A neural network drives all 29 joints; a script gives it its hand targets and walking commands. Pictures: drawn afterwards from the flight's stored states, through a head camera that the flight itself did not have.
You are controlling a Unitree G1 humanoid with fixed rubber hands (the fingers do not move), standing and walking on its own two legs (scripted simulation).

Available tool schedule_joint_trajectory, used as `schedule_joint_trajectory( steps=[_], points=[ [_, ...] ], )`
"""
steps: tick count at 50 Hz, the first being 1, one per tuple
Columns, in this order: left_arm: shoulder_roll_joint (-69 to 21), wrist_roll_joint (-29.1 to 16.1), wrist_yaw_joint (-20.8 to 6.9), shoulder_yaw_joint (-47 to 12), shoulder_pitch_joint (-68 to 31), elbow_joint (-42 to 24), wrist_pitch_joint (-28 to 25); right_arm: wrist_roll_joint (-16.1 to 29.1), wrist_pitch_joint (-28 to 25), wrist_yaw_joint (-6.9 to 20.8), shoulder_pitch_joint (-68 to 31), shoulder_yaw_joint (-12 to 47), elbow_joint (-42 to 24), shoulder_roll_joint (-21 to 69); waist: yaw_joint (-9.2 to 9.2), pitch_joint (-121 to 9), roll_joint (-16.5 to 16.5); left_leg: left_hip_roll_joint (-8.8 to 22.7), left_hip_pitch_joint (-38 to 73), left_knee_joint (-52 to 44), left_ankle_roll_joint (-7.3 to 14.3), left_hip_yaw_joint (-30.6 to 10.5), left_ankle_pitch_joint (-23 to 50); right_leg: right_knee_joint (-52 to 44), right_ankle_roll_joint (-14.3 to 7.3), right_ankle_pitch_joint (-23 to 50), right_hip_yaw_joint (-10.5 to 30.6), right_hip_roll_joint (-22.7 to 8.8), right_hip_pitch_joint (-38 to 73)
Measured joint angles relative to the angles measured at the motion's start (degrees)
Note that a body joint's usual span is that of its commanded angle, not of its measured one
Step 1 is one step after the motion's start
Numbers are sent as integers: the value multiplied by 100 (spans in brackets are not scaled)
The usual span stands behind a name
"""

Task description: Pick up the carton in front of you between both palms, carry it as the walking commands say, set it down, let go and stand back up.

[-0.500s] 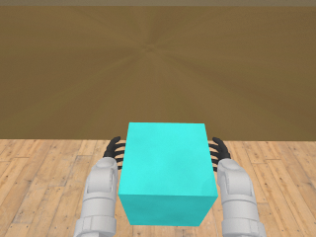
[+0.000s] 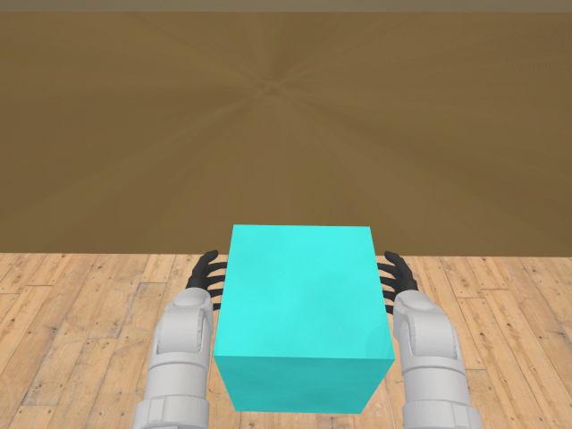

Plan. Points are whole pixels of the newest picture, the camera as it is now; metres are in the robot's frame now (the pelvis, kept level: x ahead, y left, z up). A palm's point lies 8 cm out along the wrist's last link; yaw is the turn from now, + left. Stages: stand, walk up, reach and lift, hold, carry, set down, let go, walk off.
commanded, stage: hold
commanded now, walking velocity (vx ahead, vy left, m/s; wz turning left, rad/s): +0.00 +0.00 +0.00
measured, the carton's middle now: (299, 323) +0.29 +0.00 -0.03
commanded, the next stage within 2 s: carry in 0.14 s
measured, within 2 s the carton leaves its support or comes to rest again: neither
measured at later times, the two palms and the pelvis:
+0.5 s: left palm (212, 256) +0.35 +0.14 +0.07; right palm (406, 254) +0.36 -0.16 +0.07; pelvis +0.07 -0.01 -0.01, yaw +2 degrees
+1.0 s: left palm (252, 162) +0.60 +0.10 +0.07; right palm (394, 160) +0.62 -0.20 +0.07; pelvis +0.34 -0.06 -0.01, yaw +3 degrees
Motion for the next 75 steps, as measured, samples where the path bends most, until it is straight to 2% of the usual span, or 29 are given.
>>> schedule_joint_trajectory(
  steps=[8, 11, 13, 17, 20, 23, 25, 27, 28, 29, 32, 34, 40, 42, 43, 44, 46, 48, 50, 56, 60, 64, 66, 67, 68, 69, 71, 72, 75],
  points=[
    [-11, 7, 0, 40, -54, 31, 1, -10, -1, 5, -48, -44, 26, 10, 12, -157, -4, -1, -290, 212, -7, 50, -86, 232, 11, -97, -39, -14, -303],
    [14, -81, 43, -60, 56, -134, 57, 75, 56, -37, 60, 60, -137, -14, 21, -454, 3, 84, -709, 548, 24, 242, -654, 626, 17, -758, -235, -110, -751],
    [32, -196, 84, -129, 126, -396, 152, 183, 150, -78, 121, 143, -387, -30, 27, -589, 5, 145, -918, 643, 18, 354, -718, 791, 1, -932, -369, -178, -993],
    [96, -483, 197, -280, 285, -1050, 496, 429, 514, -219, 255, 355, -1034, -57, 29, -797, 62, 269, -1184, 903, -36, 450, -534, 1108, -35, -929, -626, -250, -1285],
    [117, -661, 311, -421, 313, -1411, 928, 596, 979, -336, 378, 467, -1520, -135, 5, -983, 142, 415, -1369, 1311, -24, 500, -1009, 1033, -39, -683, -851, -248, -1253],
    [59, -723, 475, -615, 319, -1703, 1363, 849, 1420, -377, 477, 491, -1897, -334, -11, -1071, 23, 435, -1749, 1804, 13, 932, -1539, 912, -53, -875, -968, -342, -1142],
    [81, -781, 562, -700, 413, -2060, 1662, 992, 1686, -411, 462, 503, -2116, -362, -6, -1037, -99, 344, -1863, 1559, 34, 1226, -1427, 707, -30, -910, -951, -447, -999],
    [96, -835, 602, -691, 497, -2495, 1917, 1052, 1891, -440, 428, 513, -2385, -291, 13, -962, -176, 245, -1744, 891, 53, 1504, -870, 701, 25, -1021, -906, -528, -887],
    [105, -864, 603, -638, 549, -2723, 2019, 1046, 1954, -454, 416, 524, -2507, -203, 46, -941, -219, 212, -1620, 696, 128, 1581, -371, 890, 30, -1163, -861, -565, -908],
    [126, -914, 595, -558, 626, -2920, 2098, 1006, 1981, -466, 426, 546, -2588, -80, 61, -952, -255, 198, -1563, 700, 187, 1660, -203, 1306, 21, -1281, -917, -628, -1061],
    [123, -1008, 569, -458, 821, -3180, 2297, 929, 2177, -504, 589, 823, -2789, -97, 52, -984, -40, 320, -1302, 627, 220, 1676, -612, 2772, -80, -1820, -1144, -514, -1788],
    [131, -1047, 567, -496, 840, -3209, 2432, 935, 2363, -550, 703, 862, -2968, -118, 6, -951, 105, 411, -995, 290, 145, 1628, -637, 3051, -119, -1826, -1305, -450, -2216],
    [111, -1064, 568, -563, 622, -3381, 2589, 987, 2650, -625, 603, 719, -3410, -109, -171, -749, 209, 576, -78, -328, -95, 1518, -847, 1527, -89, -428, -1652, -479, -2806],
    [98, -1042, 565, -560, 522, -3434, 2623, 1005, 2689, -626, 516, 651, -3485, -98, -178, -699, 211, 678, 97, 20, -222, 1473, -1252, 935, -139, -33, -1893, -442, -2628],
    [86, -1029, 563, -561, 449, -3424, 2633, 1012, 2702, -626, 476, 602, -3515, -96, -182, -683, 210, 756, 74, 448, -259, 1456, -1543, 843, -233, 245, -1992, -426, -2496],
    [73, -1005, 561, -589, 379, -3336, 2603, 1029, 2699, -623, 442, 539, -3498, -118, -152, -676, 259, 893, -146, 1153, -250, 1442, -1683, 1062, -386, 363, -2081, -396, -2487],
    [57, -940, 561, -626, 285, -3132, 2597, 1062, 2728, -616, 382, 447, -3364, -167, -86, -617, 219, 828, -934, 2942, -136, 1133, -1625, 1300, -575, -23, -2144, -391, -2376],
    [62, -914, 563, -613, 319, -3073, 2649, 1049, 2769, -611, 355, 397, -3241, -115, -45, -541, 133, 725, -1711, 4124, 13, 1069, -1389, 1049, -582, -203, -2157, -382, -2075],
    [76, -933, 561, -575, 413, -3143, 2670, 1015, 2758, -605, 373, 433, -3209, -60, 17, -476, 63, 722, -2290, 4353, 86, 1163, -982, 609, -512, -144, -2142, -354, -1706],
    [96, -1013, 553, -507, 543, -3482, 2542, 969, 2573, -573, 422, 676, -3380, -83, 172, -424, -58, 713, -3235, 3142, 55, 1357, -171, -406, -448, -216, -1977, -336, -670],
    [98, -1029, 519, -536, 565, -3522, 2499, 921, 2543, -562, 536, 739, -3529, -99, 145, -529, -33, 676, -3362, 2008, 77, 1539, 362, -704, -311, -538, -1911, -333, -13],
    [106, -983, 493, -630, 624, -3426, 2535, 910, 2593, -554, 678, 735, -3537, -117, 92, -609, -24, 544, -3111, 1059, 204, 1900, 833, -759, -117, -1059, -1858, -349, 655],
    [110, -951, 488, -651, 662, -3391, 2559, 921, 2603, -551, 696, 731, -3470, -120, 70, -592, -64, 407, -2758, 698, 262, 2115, 848, -359, -4, -1501, -1828, -435, 863],
    [118, -937, 486, -638, 679, -3381, 2563, 925, 2591, -548, 681, 743, -3404, -117, 43, -577, -110, 333, -2573, 643, 365, 2198, 723, 157, 31, -1784, -1833, -537, 821],
    [117, -930, 485, -583, 665, -3338, 2556, 922, 2541, -546, 643, 760, -3283, -112, -5, -535, -225, 286, -2569, 913, 533, 2278, 531, 1018, 22, -1729, -1776, -718, 538],
    [112, -922, 485, -534, 654, -3307, 2554, 921, 2512, -545, 589, 763, -3178, -106, -61, -475, -249, 291, -2558, 1124, 639, 2312, 327, 2084, 3, -1653, -1549, -748, 89],
    [112, -915, 491, -501, 635, -3323, 2567, 942, 2500, -551, 526, 749, -3118, -97, -120, -313, -184, 333, -2348, 1089, 661, 2320, 161, 3916, -95, -1498, -1138, -606, -903],
    [113, -920, 497, -510, 630, -3365, 2573, 962, 2496, -557, 531, 742, -3159, -95, -143, -239, -152, 335, -2190, 950, 646, 2314, 131, 4411, -156, -1345, -1066, -574, -1328],
    [108, -933, 508, -578, 590, -3531, 2562, 1023, 2479, -578, 583, 712, -3415, -102, -187, -126, -79, 319, -1677, 399, 578, 2264, 103, 4471, -219, -846, -1068, -641, -2285]
  ],
)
